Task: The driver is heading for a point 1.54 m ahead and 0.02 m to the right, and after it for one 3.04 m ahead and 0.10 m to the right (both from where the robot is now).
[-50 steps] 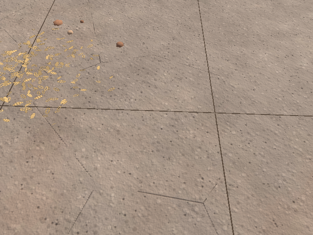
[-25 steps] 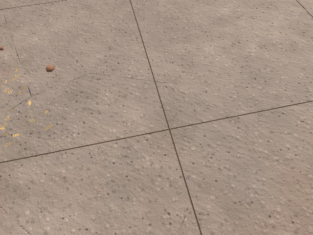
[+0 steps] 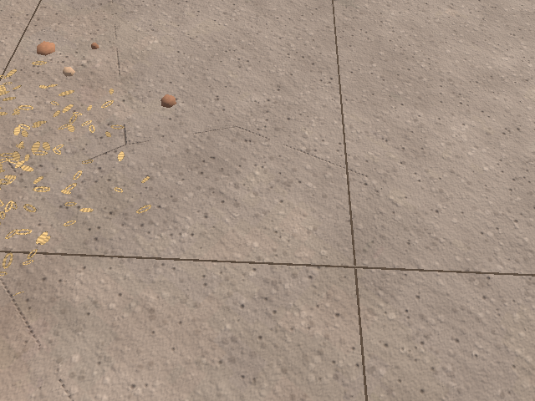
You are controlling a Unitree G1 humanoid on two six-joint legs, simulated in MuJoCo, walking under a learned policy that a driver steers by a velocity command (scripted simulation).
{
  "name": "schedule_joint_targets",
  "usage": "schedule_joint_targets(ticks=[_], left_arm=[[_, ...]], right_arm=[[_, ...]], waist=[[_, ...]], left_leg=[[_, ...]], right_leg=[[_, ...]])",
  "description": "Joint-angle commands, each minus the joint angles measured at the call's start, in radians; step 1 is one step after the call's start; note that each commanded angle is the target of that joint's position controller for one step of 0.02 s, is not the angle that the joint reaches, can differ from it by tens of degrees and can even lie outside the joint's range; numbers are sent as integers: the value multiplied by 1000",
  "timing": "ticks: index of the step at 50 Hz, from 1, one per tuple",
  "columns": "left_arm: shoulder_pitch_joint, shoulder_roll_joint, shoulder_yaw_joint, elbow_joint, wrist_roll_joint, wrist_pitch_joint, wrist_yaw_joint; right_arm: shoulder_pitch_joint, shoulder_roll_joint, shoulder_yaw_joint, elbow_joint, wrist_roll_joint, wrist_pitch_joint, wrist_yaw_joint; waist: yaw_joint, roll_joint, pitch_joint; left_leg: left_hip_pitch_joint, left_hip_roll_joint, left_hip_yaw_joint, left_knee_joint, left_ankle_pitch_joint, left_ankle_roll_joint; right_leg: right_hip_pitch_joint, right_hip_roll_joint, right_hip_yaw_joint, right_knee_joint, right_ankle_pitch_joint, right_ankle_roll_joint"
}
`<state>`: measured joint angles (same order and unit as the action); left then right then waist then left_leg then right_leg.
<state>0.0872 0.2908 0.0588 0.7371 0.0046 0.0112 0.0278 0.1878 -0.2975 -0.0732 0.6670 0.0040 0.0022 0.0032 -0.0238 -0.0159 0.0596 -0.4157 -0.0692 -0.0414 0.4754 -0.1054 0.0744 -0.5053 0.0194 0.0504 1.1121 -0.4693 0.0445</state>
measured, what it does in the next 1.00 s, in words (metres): steps to the right: right foot, then left foot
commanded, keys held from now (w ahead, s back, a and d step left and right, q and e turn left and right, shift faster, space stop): q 0.22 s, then no key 0.12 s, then e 0.30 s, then w+e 0.36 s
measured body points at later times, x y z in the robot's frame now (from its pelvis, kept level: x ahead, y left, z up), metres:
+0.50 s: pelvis +0.04 -0.06 +0.01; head +0.07 -0.07 +0.46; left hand +0.09 +0.23 -0.10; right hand +0.26 -0.29 -0.10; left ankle -0.01 +0.09 -0.70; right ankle +0.07 -0.17 -0.73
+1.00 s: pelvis +0.09 -0.10 -0.01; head +0.11 -0.13 +0.44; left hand +0.26 +0.17 -0.09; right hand +0.15 -0.40 -0.13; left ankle -0.01 +0.07 -0.69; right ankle +0.09 -0.19 -0.74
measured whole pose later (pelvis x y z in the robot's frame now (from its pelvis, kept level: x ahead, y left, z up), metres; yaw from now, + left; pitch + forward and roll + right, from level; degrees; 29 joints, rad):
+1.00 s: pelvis +0.09 -0.10 -0.01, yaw -4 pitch +2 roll +1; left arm 0.20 0.31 0.07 0.68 -0.02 -0.02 -0.03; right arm 0.29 -0.32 -0.09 0.76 0.01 -0.04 0.00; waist -0.03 0.03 0.00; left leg -0.27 0.09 0.01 0.89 -0.49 -0.03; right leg -0.36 0.02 -0.04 0.66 -0.32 -0.07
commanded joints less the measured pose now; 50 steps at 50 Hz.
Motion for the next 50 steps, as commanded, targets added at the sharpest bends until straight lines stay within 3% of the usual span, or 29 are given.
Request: schedule_joint_targets(ticks=[1,5,9,12,13,14,15,16,17,18,19,21,23,25,28,29,30,31,33,34,35,37,41,43,46,47,48,49,50], left_arm=[[71,72,23,-39,-2,-2,11],[49,69,21,-38,-3,-6,14],[37,81,27,-46,-10,-23,2],[107,85,35,-26,-12,-43,-14],[135,107,43,-17,-4,-46,-17],[139,176,56,-29,19,-43,-14],[113,230,66,-29,52,-36,-15],[67,175,53,-61,50,-42,-12],[25,137,42,-71,33,-42,-6],[8,113,34,-72,15,-43,-6],[7,88,23,-64,1,-44,-7],[4,36,-3,-46,1,-41,-15],[37,84,14,-37,-6,-26,-16],[109,165,39,-28,-11,-12,-14],[101,178,46,-36,-40,-6,-9],[105,166,44,-38,-41,-9,-6],[92,134,35,-51,-30,-18,-8],[90,87,27,-70,-34,-27,-12],[61,126,38,-67,-28,-26,-18],[48,139,49,-67,-30,-16,-17],[47,132,51,-75,-28,-4,-19],[15,91,38,-88,-30,4,-28],[-18,58,16,-121,-27,-17,-60],[0,75,17,-124,-28,-21,-69],[160,107,36,-69,-30,-17,-68],[270,150,60,-41,-38,-15,-58],[398,259,89,-29,-40,-17,-39],[395,327,88,-66,-23,-43,-51],[358,242,65,-74,-17,-67,-57]], right_arm=[[-17,-152,-43,-86,-8,4,-22],[-22,-171,-53,-99,-1,18,-39],[-32,-167,-53,-112,-1,33,-37],[-59,-156,-48,-122,11,45,-38],[-38,-133,-40,-120,14,48,-40],[8,-78,-24,-117,2,47,-38],[-26,-101,-33,-157,6,34,-37],[-3,-169,-53,-133,-12,22,-35],[22,-187,-64,-101,-2,24,-32],[39,-153,-57,-71,-4,32,-37],[41,-114,-45,-64,-12,38,-41],[35,-32,-14,-57,-17,41,-34],[-51,-4,2,-80,-16,30,-30],[-80,-50,-13,-83,7,25,-34],[-8,-80,-26,-43,13,18,-41],[11,-103,-32,-41,6,15,-45],[48,-136,-40,-42,-7,17,-52],[42,-196,-59,-19,-19,24,-49],[27,-127,-46,-42,-33,21,-46],[42,-121,-41,-43,-33,11,-50],[38,-118,-39,-34,-14,-3,-51],[26,-116,-38,-19,5,-23,-51],[32,-149,-49,-5,6,-39,-38],[40,-177,-58,4,15,-47,-22],[21,-165,-52,11,27,-50,-7],[32,-124,-36,14,11,-55,-4],[-2,-47,-10,-24,-24,-63,-1],[-54,-35,-3,-98,-7,-88,-8],[-87,-120,-20,-95,33,-110,-2]], waist=[[39,130,-180],[18,146,-206],[3,184,-187],[41,190,-188],[46,163,-191],[16,-18,-193],[-3,-297,-111],[7,-223,-112],[-11,-144,-107],[-16,-98,-104],[-12,-93,-103],[-24,-110,-113],[27,-174,-105],[63,-200,-105],[28,-186,-105],[25,-154,-133],[15,-73,-175],[50,174,-165],[-11,255,-152],[-22,210,-129],[-12,171,-94],[-19,167,-19],[-36,172,-28],[-26,175,-33],[60,121,-52],[111,54,-96],[151,-224,-125],[141,-328,-170],[149,-182,-105]], left_leg=[[160,220,-289,-161,170,171],[142,203,-326,-153,10,149],[149,196,-409,-141,-90,131],[150,174,-427,-78,-40,95],[107,137,-394,-28,-76,56],[2,43,-278,161,-283,-3],[-161,-91,-104,348,-502,-54],[-153,-41,-157,557,-506,-88],[-156,-42,-159,643,-446,-101],[-144,-38,-158,669,-404,-121],[-145,-30,-168,676,-365,-136],[-37,21,-100,515,-323,-165],[40,43,-13,279,-332,-180],[66,19,7,150,-328,-181],[190,15,3,-120,-107,-128],[286,55,-20,-122,-36,-101],[398,152,-70,-79,126,-62],[403,235,-143,-52,227,26],[409,407,-296,-147,221,165],[407,434,-324,-182,121,188],[406,431,-312,-207,-40,176],[394,378,-247,-268,-262,128],[326,327,-90,-287,-219,91],[270,330,-47,-270,-229,88],[119,313,29,-127,-274,50],[35,273,95,55,-211,10],[-177,170,207,484,-350,-86],[-459,24,41,719,-513,-113],[-532,98,-45,801,-448,-85]], right_leg=[[-3,-3,19,-132,54,30],[48,3,37,-270,129,46],[88,15,46,-396,126,30],[207,16,17,-627,225,-8],[295,-34,38,-718,295,-34],[376,-239,232,-793,327,-108],[302,-383,474,-853,449,-274],[274,-409,486,-845,489,-330],[277,-354,377,-811,514,-295],[289,-285,295,-785,516,-249],[308,-263,269,-771,543,-237],[292,-194,178,-767,603,-220],[323,-153,163,-744,629,-212],[377,-180,240,-723,639,-236],[367,-178,316,-701,659,-219],[306,-168,315,-685,621,-188],[209,-132,272,-621,526,-146],[89,-17,107,-537,323,-89],[-40,18,3,-268,-82,-26],[-110,-6,5,-105,-132,-15],[-172,-44,26,-44,-87,-11],[-227,-76,22,-96,21,-10],[-56,-79,-67,-309,104,-26],[62,-61,-107,-399,106,-47],[335,5,-173,-534,195,-89],[499,16,-138,-561,176,-120],[647,-208,229,-696,144,-214],[702,-379,769,-908,-141,-414],[674,-396,739,-942,-202,-418]])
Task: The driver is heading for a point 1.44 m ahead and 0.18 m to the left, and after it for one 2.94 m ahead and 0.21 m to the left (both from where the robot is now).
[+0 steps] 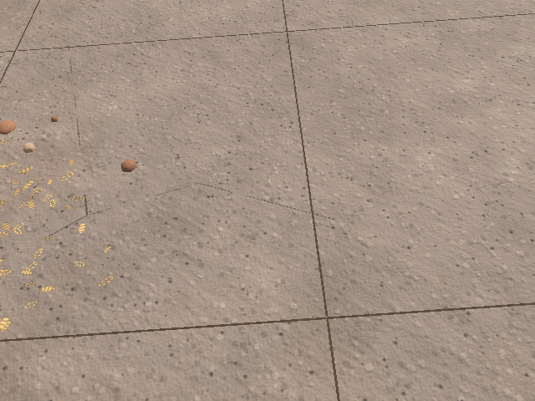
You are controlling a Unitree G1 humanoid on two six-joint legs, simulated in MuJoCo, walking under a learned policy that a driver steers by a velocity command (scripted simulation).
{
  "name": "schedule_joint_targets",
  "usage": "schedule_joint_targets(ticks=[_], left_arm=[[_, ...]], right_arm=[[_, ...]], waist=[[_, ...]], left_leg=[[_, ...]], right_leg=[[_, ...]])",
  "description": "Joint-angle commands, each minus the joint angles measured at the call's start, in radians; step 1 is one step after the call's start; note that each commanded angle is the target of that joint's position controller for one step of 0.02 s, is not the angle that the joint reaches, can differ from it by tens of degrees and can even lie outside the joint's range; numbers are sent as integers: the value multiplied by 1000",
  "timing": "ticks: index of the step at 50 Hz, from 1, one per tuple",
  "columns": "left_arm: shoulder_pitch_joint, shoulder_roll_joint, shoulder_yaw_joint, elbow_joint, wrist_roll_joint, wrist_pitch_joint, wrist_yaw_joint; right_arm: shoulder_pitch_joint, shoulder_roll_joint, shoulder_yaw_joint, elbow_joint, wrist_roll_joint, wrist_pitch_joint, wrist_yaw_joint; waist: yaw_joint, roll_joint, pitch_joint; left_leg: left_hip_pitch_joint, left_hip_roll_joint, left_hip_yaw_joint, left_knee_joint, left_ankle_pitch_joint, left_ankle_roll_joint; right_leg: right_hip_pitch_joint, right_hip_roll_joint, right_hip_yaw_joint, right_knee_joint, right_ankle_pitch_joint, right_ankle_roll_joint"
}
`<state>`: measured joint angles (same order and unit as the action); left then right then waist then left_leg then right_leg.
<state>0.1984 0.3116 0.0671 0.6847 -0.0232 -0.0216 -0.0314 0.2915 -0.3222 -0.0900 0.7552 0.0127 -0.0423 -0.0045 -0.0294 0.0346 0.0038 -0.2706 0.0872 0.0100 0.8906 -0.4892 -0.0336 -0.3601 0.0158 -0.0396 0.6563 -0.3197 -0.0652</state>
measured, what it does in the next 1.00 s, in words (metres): walks ahead, turning left: left foot, then right foot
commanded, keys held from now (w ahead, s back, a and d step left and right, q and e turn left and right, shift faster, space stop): w+e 0.08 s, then w+q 0.90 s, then w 0.02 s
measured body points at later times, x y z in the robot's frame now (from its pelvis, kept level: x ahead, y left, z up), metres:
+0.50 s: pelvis +0.26 +0.00 -0.01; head +0.30 +0.00 +0.44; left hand +0.27 +0.30 -0.13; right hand +0.48 -0.24 -0.09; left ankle +0.38 +0.08 -0.72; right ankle +0.03 -0.09 -0.67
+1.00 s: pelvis +0.56 -0.03 +0.00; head +0.59 -0.03 +0.45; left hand +0.67 +0.27 -0.07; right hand +0.71 -0.28 -0.11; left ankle +0.41 +0.07 -0.65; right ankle +0.67 -0.12 -0.72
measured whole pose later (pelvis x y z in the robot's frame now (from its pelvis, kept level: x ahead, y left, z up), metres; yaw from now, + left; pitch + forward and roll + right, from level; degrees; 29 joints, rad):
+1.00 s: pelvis +0.56 -0.03 +0.00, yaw +19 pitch +2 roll +0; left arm 0.15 0.28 0.04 0.63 0.01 -0.11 -0.01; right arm 0.35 -0.31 -0.06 0.73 0.03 -0.03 -0.01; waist -0.04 0.03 0.01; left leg -0.33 -0.07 -0.14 1.11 -0.47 0.02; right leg -0.41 0.02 0.01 0.57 -0.19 -0.01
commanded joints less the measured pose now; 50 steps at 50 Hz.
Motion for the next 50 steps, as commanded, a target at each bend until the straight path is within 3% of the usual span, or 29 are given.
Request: schedule_joint_targets(ticks=[1,2,3,4,6,10,14,17,20,21,22,23,24,25,26,27,28,29,30,33,37,41,44,45,46,47,48,49,50], left_arm=[[206,165,38,-27,14,-46,2],[159,140,28,-38,14,-49,4],[117,128,23,-47,16,-46,10],[101,122,18,-58,22,-43,17],[96,121,15,-54,26,-46,30],[147,121,11,-11,20,-53,42],[199,134,13,36,19,-60,41],[219,138,17,66,18,-53,39],[208,160,24,71,21,-39,49],[206,171,27,68,25,-31,56],[188,177,26,60,30,-20,62],[172,177,21,43,34,-19,68],[273,76,-11,4,47,-39,57],[264,74,-25,16,43,-71,40],[144,138,-7,-27,-3,-98,23],[68,138,-13,-56,-14,-115,18],[34,128,-13,-64,6,-122,21],[44,130,-5,-63,25,-116,26],[67,123,-5,-62,33,-106,28],[81,86,-17,-67,46,-80,37],[-94,38,-36,-109,43,-87,36],[-156,81,-18,-128,15,-98,25],[-72,116,9,-111,10,-107,22],[14,141,23,-98,18,-111,27],[153,196,39,-90,34,-112,36],[222,279,60,-53,46,-95,30],[202,186,44,-66,30,-91,24],[165,130,29,-72,26,-87,29],[126,110,19,-69,36,-83,28]], right_arm=[[-188,-118,-8,-175,30,-78,13],[-165,-113,-9,-150,7,-84,11],[-157,-113,-13,-141,-17,-86,10],[-149,-109,-15,-135,-24,-82,15],[-125,-81,-7,-109,-22,-68,25],[-223,-27,21,-119,-8,-53,31],[-333,-14,36,-147,12,-57,53],[-374,-18,40,-166,14,-62,74],[-330,-44,30,-168,9,-63,85],[-268,-69,18,-155,6,-59,81],[-141,-106,-3,-125,6,-54,73],[8,-149,-22,-102,8,-48,59],[133,-255,-48,-97,-6,-44,50],[147,-180,-31,-81,13,-42,48],[102,-146,-19,-86,12,-36,39],[40,-130,-13,-101,8,-33,35],[-15,-113,-6,-109,2,-31,33],[-51,-94,2,-122,-10,-34,30],[-77,-92,3,-135,-14,-32,27],[-84,-110,-2,-126,-4,-35,14],[-24,-142,-14,-99,10,-24,-2],[44,-142,-15,-73,22,-7,-9],[31,-124,-12,-78,13,3,-9],[37,-85,1,-82,7,1,-5],[58,-9,27,-98,-9,-3,1],[185,31,43,-136,23,-16,4],[163,-78,23,-111,36,-14,-1],[55,-129,7,-122,28,-8,-2],[1,-116,8,-130,13,-4,-5]], waist=[[123,-201,7],[90,-122,37],[66,-111,46],[50,-123,40],[40,-123,20],[80,-115,42],[123,-103,103],[127,-83,123],[86,-114,48],[53,-140,-13],[-16,-141,-97],[-97,-116,-183],[-66,112,-347],[-74,146,-450],[-93,93,-293],[-72,6,-171],[-29,-64,-71],[11,-56,-33],[38,-22,-17],[61,9,6],[-13,20,16],[-34,49,-12],[29,81,-31],[73,70,-80],[123,-61,-216],[62,-409,-315],[90,-291,-246],[118,-189,-130],[107,-116,-72]], left_leg=[[-670,-23,-96,351,38,52],[-619,7,-95,294,120,56],[-560,20,-95,213,182,50],[-502,19,-88,171,233,42],[-472,6,-47,99,348,13],[-419,-10,-13,-137,556,-6],[-383,-26,5,-296,663,27],[-421,-43,6,-360,605,70],[-329,-113,49,-370,474,124],[-248,-150,76,-353,421,144],[-88,-189,101,-370,418,172],[198,-133,8,-371,465,217],[647,154,-492,-352,356,413],[755,247,-840,-530,220,470],[650,215,-718,-575,124,405],[485,180,-599,-602,143,367],[317,140,-518,-632,236,348],[205,102,-453,-659,328,337],[127,79,-429,-682,379,343],[-27,41,-321,-704,505,349],[-110,-37,-240,-669,439,274],[7,5,-352,-576,317,236],[60,21,-422,-452,306,195],[30,-23,-392,-339,318,162],[-73,-92,-300,-50,176,123],[-409,-200,-166,270,-129,68],[-525,-118,-189,406,-68,52],[-550,-87,-172,438,30,46],[-512,-60,-150,414,104,40]], right_leg=[[467,-356,723,-468,-298,-269],[400,-307,616,-451,-186,-230],[341,-267,532,-451,-64,-204],[303,-232,472,-463,15,-188],[296,-207,356,-481,206,-179],[271,-166,194,-500,355,-131],[284,-196,142,-549,290,-122],[400,-237,110,-520,385,-116],[503,-246,57,-375,851,-86],[533,-240,43,-274,1065,-73],[518,-214,10,-95,1202,-51],[330,-194,-8,139,1097,-16],[-119,-43,-10,595,491,71],[-297,75,139,758,-207,81],[-405,5,195,785,-157,65],[-409,-45,177,711,-82,49],[-380,-74,157,609,-43,51],[-317,-102,153,542,-11,58],[-273,-109,147,510,0,73],[-223,-116,103,360,47,128],[-113,-59,78,27,358,155],[-65,-30,129,-121,384,144],[47,-29,123,-174,260,89],[186,-61,134,-192,235,52],[420,-239,304,-194,149,-14],[674,-450,793,-313,-109,-176],[631,-447,866,-362,-319,-167],[531,-400,690,-367,-267,-125],[424,-347,554,-371,-106,-104]])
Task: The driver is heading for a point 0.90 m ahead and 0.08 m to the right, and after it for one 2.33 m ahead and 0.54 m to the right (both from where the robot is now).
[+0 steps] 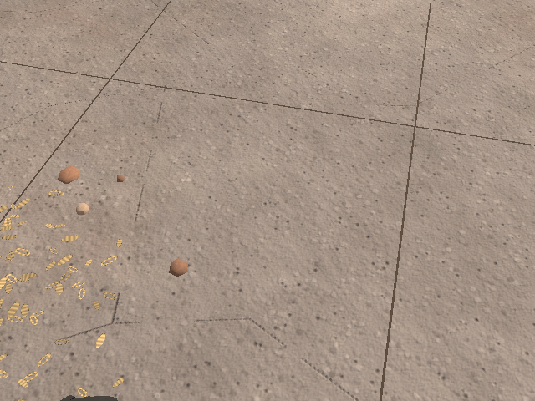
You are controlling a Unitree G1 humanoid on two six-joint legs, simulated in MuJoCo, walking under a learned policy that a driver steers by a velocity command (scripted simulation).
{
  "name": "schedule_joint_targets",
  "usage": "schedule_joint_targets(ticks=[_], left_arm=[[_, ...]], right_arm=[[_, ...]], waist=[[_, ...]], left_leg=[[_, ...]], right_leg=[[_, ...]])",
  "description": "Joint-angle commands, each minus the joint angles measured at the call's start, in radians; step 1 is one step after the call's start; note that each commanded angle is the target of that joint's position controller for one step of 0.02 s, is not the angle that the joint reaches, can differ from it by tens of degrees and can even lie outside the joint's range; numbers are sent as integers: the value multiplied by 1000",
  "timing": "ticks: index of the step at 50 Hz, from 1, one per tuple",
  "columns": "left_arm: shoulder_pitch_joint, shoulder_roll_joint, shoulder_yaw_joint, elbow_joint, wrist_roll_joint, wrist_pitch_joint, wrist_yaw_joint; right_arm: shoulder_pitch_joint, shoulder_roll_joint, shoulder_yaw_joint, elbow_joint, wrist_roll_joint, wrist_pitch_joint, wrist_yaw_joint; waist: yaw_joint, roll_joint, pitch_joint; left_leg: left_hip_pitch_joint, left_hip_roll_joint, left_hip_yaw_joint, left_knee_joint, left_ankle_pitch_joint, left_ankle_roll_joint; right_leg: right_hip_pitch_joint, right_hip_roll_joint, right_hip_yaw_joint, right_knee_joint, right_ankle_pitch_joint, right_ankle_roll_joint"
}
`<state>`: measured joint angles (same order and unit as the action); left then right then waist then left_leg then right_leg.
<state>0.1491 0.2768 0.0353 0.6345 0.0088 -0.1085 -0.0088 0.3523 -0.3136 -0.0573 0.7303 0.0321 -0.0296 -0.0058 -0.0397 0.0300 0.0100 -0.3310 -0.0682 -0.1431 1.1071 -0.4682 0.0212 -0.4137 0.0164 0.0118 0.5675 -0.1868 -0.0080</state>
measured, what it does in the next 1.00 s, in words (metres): walks ahead, turning right: left foot, then right foot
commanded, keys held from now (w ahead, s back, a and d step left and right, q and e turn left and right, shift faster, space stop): w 0.26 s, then w+e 0.74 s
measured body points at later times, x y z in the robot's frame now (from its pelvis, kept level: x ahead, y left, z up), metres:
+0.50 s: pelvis +0.26 +0.05 +0.00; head +0.29 +0.07 +0.45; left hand +0.26 +0.34 -0.13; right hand +0.48 -0.18 -0.07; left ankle +0.32 +0.15 -0.73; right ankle +0.13 -0.11 -0.65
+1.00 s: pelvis +0.52 -0.01 -0.01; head +0.56 -0.03 +0.44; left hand +0.77 +0.19 -0.09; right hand +0.50 -0.30 -0.14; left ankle +0.37 +0.16 -0.64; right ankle +0.59 -0.10 -0.73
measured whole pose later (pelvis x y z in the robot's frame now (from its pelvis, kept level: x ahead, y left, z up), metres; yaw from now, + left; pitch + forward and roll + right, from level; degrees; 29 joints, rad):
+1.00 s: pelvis +0.52 -0.01 -0.01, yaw -16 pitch +1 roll +1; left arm 0.12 0.30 0.07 0.65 -0.02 -0.03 -0.04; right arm 0.28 -0.30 -0.06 0.83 0.02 -0.06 0.00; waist -0.03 -0.01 0.07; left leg -0.17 0.05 0.07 1.06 -0.51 -0.02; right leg -0.49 0.04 -0.04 0.65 -0.19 -0.11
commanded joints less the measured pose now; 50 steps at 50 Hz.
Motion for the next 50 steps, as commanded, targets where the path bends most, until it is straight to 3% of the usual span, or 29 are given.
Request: schedule_joint_targets(ticks=[1,2,4,8,11,14,16,18,19,20,21,22,23,24,25,26,28,31,34,37,41,42,44,45,46,47,48,49,50], left_arm=[[151,122,43,-6,7,6,4],[139,109,38,3,12,3,4],[141,97,37,26,2,-5,0],[154,145,53,69,-13,-6,-1],[172,169,56,97,-23,6,2],[235,187,59,137,-35,18,1],[255,196,61,157,-42,30,2],[242,219,66,166,-45,42,7],[232,214,63,166,-45,45,10],[228,179,48,158,-34,42,11],[251,83,18,121,-5,35,11],[338,48,6,119,-30,20,13],[275,150,35,124,-53,19,11],[212,164,43,107,-58,21,10],[184,149,44,108,-47,25,15],[182,137,48,111,-38,35,16],[214,93,44,124,-42,59,12],[165,73,44,99,-36,77,14],[91,58,37,70,-33,72,0],[-19,40,24,30,-30,67,-22],[-121,48,22,-33,-31,69,-46],[-129,55,25,-46,-30,70,-51],[-88,87,42,-57,-29,76,-55],[-6,116,59,-43,-30,80,-53],[144,162,88,-8,-32,83,-44],[303,243,123,30,-34,94,-23],[259,348,135,20,-43,85,-17],[288,260,108,-12,-34,68,-23],[253,209,92,-2,-24,53,-26]], right_arm=[[-92,-106,-25,-116,-16,-18,-1],[-91,-86,-24,-119,-10,-17,4],[-81,-49,-16,-112,-7,-11,10],[-172,-12,4,-133,-25,-16,20],[-268,2,16,-145,-22,-32,36],[-360,-6,17,-170,-14,-41,45],[-388,-25,10,-187,-11,-50,51],[-326,-59,-7,-173,-14,-58,51],[-221,-91,-26,-141,-20,-59,44],[-69,-143,-51,-103,-28,-57,32],[80,-228,-71,-86,-51,-46,15],[83,-231,-64,-86,-53,-41,18],[42,-144,-43,-80,-37,-43,20],[-14,-106,-30,-74,-25,-46,22],[-77,-77,-22,-72,-30,-51,26],[-118,-48,-16,-68,-36,-59,30],[-153,-32,-19,-51,-46,-77,30],[-152,-56,-31,-17,-50,-92,21],[-136,-79,-38,10,-49,-87,8],[-101,-113,-46,32,-40,-76,-1],[-44,-144,-58,68,-20,-49,-4],[-42,-152,-61,72,-15,-41,-4],[-55,-183,-69,70,-9,-26,-11],[-63,-195,-72,66,-6,-17,-14],[-80,-191,-68,61,-1,-12,-18],[-63,-154,-52,46,-20,-19,-21],[35,-1,-3,-11,-57,-46,-4],[-72,-79,-12,-18,-22,-85,10],[-172,-126,-25,-51,14,-104,18]], waist=[[103,-108,-28],[81,-136,-8],[64,-150,-3],[66,-107,14],[97,-104,29],[126,-108,48],[114,-116,61],[58,-124,30],[-3,-111,-35],[-74,-93,-144],[-105,86,-305],[-64,266,-399],[-76,152,-260],[-54,128,-139],[-20,79,-87],[8,90,-45],[46,92,-28],[56,43,14],[37,25,39],[-6,3,72],[-34,-2,102],[-28,4,96],[14,42,38],[65,54,-17],[152,37,-95],[215,-57,-186],[79,-318,-263],[158,-184,-375],[167,-134,-229]], left_leg=[[-432,114,0,146,127,-16],[-387,134,4,109,151,-16],[-348,134,28,41,160,-18],[-370,153,58,-191,270,-27],[-304,147,108,-382,413,-26],[-243,124,134,-491,449,-16],[-221,110,129,-546,408,4],[-98,84,142,-608,380,30],[71,62,160,-646,397,51],[319,114,118,-621,416,82],[641,368,-183,-610,374,157],[721,502,-543,-752,185,258],[613,461,-465,-791,79,227],[491,424,-312,-816,102,196],[382,380,-223,-848,171,176],[299,346,-140,-881,257,167],[209,324,-31,-936,373,167],[190,327,83,-972,502,175],[218,310,182,-983,540,163],[250,319,250,-992,546,152],[389,358,297,-942,611,131],[417,363,311,-908,687,121],[449,360,342,-776,1017,98],[443,350,356,-643,1155,86],[367,316,382,-440,1159,57],[129,272,380,-141,874,10],[-328,58,287,208,-83,-53],[-430,46,56,302,-126,-36],[-500,91,48,277,-26,-11]], right_leg=[[401,-303,407,-299,-115,-161],[345,-272,334,-323,-41,-156],[310,-248,253,-359,50,-173],[325,-262,162,-404,195,-209],[317,-234,79,-415,222,-189],[335,-248,72,-405,225,-178],[373,-273,99,-378,259,-168],[389,-275,104,-298,378,-145],[359,-236,71,-178,495,-121],[246,-183,35,17,443,-85],[-33,-80,-23,375,51,-25],[-246,12,73,601,-419,-2],[-333,-43,124,692,-367,0],[-357,-82,99,680,-275,-7],[-322,-115,87,648,-196,-4],[-283,-138,91,612,-138,1],[-208,-155,92,597,-73,11],[-259,-158,108,532,17,29],[-275,-150,93,358,165,28],[-258,-137,30,204,245,12],[-293,-122,-19,94,175,-30],[-280,-108,-39,79,133,-45],[-168,-44,-100,75,31,-84],[-55,-1,-126,72,-11,-109],[162,45,-133,9,35,-145],[471,-33,34,-20,56,-199],[783,-290,611,-117,-116,-389],[824,-349,819,-263,-226,-413],[727,-325,679,-288,-151,-358]])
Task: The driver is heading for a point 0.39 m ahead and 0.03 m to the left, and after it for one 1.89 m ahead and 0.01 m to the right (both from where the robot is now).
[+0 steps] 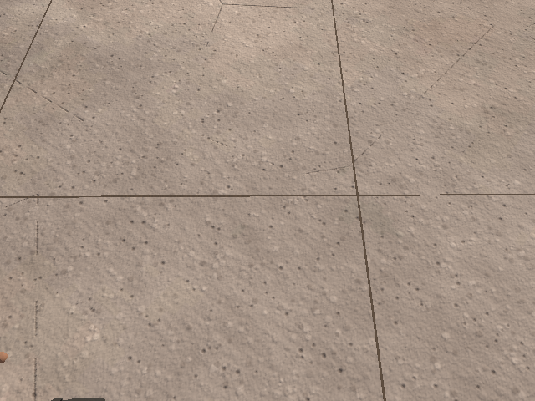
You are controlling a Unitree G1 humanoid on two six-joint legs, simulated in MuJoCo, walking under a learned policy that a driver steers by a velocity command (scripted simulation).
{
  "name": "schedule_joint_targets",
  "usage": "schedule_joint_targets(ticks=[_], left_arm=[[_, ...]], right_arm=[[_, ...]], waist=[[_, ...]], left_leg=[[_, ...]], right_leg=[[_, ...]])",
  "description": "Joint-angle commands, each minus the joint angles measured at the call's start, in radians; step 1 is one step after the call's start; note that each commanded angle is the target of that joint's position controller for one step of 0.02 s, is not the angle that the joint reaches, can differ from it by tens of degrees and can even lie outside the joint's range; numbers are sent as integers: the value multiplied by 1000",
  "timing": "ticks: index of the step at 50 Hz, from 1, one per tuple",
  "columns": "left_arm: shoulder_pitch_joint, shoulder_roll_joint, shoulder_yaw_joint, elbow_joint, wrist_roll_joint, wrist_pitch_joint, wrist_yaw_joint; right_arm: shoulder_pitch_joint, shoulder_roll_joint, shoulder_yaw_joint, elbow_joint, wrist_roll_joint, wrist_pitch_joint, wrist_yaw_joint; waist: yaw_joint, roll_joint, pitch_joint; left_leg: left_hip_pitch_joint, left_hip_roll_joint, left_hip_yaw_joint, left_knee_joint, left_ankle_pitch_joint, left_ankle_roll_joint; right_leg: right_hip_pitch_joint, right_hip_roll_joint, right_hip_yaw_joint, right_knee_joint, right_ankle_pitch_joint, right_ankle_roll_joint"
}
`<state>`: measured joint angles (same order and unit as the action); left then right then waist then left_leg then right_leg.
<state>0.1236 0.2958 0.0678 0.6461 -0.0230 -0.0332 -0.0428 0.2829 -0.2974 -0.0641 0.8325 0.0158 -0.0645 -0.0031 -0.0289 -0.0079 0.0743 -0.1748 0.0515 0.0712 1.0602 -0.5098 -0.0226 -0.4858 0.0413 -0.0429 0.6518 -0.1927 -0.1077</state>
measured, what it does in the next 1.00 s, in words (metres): walks ahead: left foot, then right foot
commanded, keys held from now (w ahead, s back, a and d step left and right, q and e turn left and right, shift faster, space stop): w+e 0.12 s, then w+q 0.16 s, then q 0.46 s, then no key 0.10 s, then e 0.16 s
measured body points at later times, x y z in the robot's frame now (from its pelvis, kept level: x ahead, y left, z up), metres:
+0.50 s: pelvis +0.28 +0.03 +0.00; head +0.32 +0.04 +0.45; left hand +0.37 +0.32 -0.11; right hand +0.46 -0.23 -0.09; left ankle +0.40 +0.12 -0.72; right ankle +0.12 -0.08 -0.65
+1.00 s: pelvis +0.38 +0.00 +0.02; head +0.40 -0.01 +0.47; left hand +0.47 +0.28 -0.08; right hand +0.58 -0.23 -0.09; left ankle +0.40 +0.12 -0.72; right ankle +0.43 -0.12 -0.72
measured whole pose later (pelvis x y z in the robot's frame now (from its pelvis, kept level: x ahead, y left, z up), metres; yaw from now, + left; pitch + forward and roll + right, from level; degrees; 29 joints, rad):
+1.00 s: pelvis +0.38 +0.00 +0.02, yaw +10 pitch +0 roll +0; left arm 0.22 0.24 0.03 0.72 0.03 -0.02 0.00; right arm 0.15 -0.27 -0.03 0.71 -0.03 0.02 -0.01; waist 0.00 0.04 0.01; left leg -0.31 -0.07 -0.13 0.52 -0.23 0.00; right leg -0.29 0.02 0.07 0.51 -0.23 0.00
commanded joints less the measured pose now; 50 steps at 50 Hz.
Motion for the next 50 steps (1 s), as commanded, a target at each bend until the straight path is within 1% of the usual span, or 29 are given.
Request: schedule_joint_targets(ticks=[1,2,3,4,6,11,14,17,19,21,22,23,24,25,26,27,29,31,33,37,41,43,44,45,46,47,48,49,50], left_arm=[[221,168,52,-17,6,-29,9],[155,137,42,-28,7,-30,12],[117,115,34,-46,20,-31,17],[103,113,32,-54,23,-32,20],[113,130,36,-46,16,-37,31],[171,130,28,7,17,-41,49],[219,148,28,44,17,-47,43],[225,143,25,78,26,-35,48],[203,152,28,86,28,-25,56],[147,159,29,72,23,-12,68],[157,143,21,52,37,-10,76],[280,68,-2,28,59,-20,72],[324,82,-12,40,50,-28,60],[255,144,2,35,20,-25,52],[170,148,4,15,12,-16,55],[122,145,7,8,21,-4,64],[130,128,11,-5,31,21,77],[162,94,3,6,36,25,87],[152,89,2,8,40,25,94],[85,86,4,-6,33,30,93],[55,84,3,-13,26,10,78],[81,74,2,-6,25,-4,67],[104,58,-2,4,30,-11,60],[92,79,-3,-3,50,-15,57],[40,144,2,-27,66,-12,60],[0,77,-17,-14,84,-9,54],[-30,48,-24,-23,66,-10,46],[3,69,-15,-8,49,-9,42],[31,113,-5,-4,36,-10,40]], right_arm=[[-114,-127,-12,-156,20,-80,10],[-110,-129,-16,-143,-6,-80,3],[-87,-136,-22,-136,-16,-70,3],[-73,-133,-24,-135,-21,-57,4],[-76,-105,-18,-135,-32,-38,3],[-210,-44,12,-147,-19,-32,17],[-286,-56,15,-165,-1,-38,29],[-308,-68,12,-180,-10,-47,48],[-256,-84,3,-172,-12,-50,60],[-89,-138,-26,-129,-20,-50,60],[4,-198,-44,-120,-25,-48,52],[28,-272,-51,-141,-38,-41,46],[54,-213,-38,-145,-27,-30,46],[5,-177,-34,-167,-12,-15,42],[-52,-151,-27,-180,-4,-1,35],[-88,-136,-20,-188,-3,13,29],[-123,-140,-22,-198,-16,28,22],[-137,-154,-32,-206,-24,36,13],[-125,-173,-41,-205,-18,44,0],[-138,-175,-46,-217,-3,74,-22],[-121,-151,-37,-213,-13,92,-24],[-129,-125,-23,-210,-13,96,-21],[-128,-89,-7,-204,-13,97,-20],[-66,-37,12,-183,-25,92,-18],[35,-13,20,-165,-51,82,-13],[-1,-46,11,-171,-49,75,-12],[-39,-81,4,-161,-55,71,-15],[-96,-85,-1,-159,-55,73,-14],[-130,-89,-5,-160,-52,81,-16]], waist=[[110,-20,-207],[68,6,-152],[33,-20,-140],[17,-25,-133],[8,-18,-115],[77,-59,-71],[118,-64,-38],[117,-51,-19],[85,-70,-61],[-12,-68,-153],[-46,5,-244],[23,234,-369],[1,243,-510],[-22,136,-449],[-20,63,-328],[-5,6,-232],[46,64,-165],[60,111,-172],[53,108,-213],[31,123,-213],[3,160,-197],[23,156,-205],[43,146,-204],[21,87,-203],[-71,-128,-202],[-74,-205,-158],[-58,-151,-131],[-21,-133,-124],[0,-135,-104]], left_leg=[[-623,15,-163,236,103,44],[-560,45,-161,148,149,37],[-488,64,-170,106,185,30],[-452,65,-166,72,202,16],[-431,57,-141,-10,239,-19],[-383,41,-93,-363,602,-39],[-388,29,-89,-459,686,-9],[-424,5,-85,-530,623,38],[-363,-27,-77,-539,551,69],[-167,-92,-34,-587,559,104],[32,-9,-141,-575,845,148],[373,247,-506,-523,1177,326],[507,329,-737,-598,1152,424],[426,282,-646,-621,932,381],[290,232,-552,-652,787,335],[139,199,-494,-693,714,308],[-59,132,-448,-751,624,278],[-120,98,-402,-756,684,279],[-111,96,-405,-738,699,282],[-135,62,-449,-744,394,241],[-109,75,-485,-705,372,233],[-82,79,-487,-650,454,217],[-101,58,-463,-620,458,186],[-134,13,-417,-578,356,127],[-174,-96,-285,-455,97,68],[-131,-84,-224,-504,82,28],[-51,-62,-219,-560,190,10],[-26,-76,-208,-578,270,4],[-11,-77,-202,-569,297,5]], right_leg=[[655,-307,614,-368,-46,-225],[525,-267,518,-374,68,-200],[439,-241,465,-392,155,-194],[390,-225,442,-412,198,-195],[312,-206,380,-429,287,-200],[270,-144,194,-454,266,-120],[330,-191,202,-474,165,-111],[448,-224,170,-389,383,-84],[496,-235,148,-307,552,-55],[500,-181,99,-82,766,-5],[393,-121,57,148,599,48],[46,30,26,550,-97,136],[-102,79,141,710,-475,159],[-149,11,192,752,-417,152],[-181,-24,163,712,-353,150],[-177,-50,146,650,-311,153],[-70,-68,139,510,-259,157],[-19,-51,117,400,-237,175],[-9,-43,125,324,-189,192],[12,-29,148,196,-86,204],[69,-35,135,65,-96,190],[149,-41,116,-79,-50,164],[241,-54,110,-220,61,143],[327,-141,198,-297,163,108],[358,-292,370,-300,377,24],[216,-325,429,-321,293,-71],[174,-246,375,-318,163,-43],[175,-182,323,-304,57,7],[154,-162,318,-309,4,27]])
